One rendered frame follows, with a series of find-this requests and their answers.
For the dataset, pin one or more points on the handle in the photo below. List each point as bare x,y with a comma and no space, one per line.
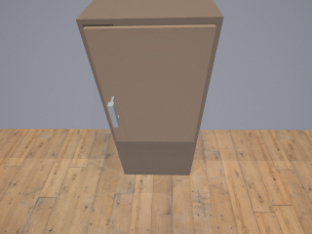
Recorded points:
113,113

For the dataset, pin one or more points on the cupboard door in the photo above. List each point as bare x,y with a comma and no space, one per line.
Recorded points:
157,74

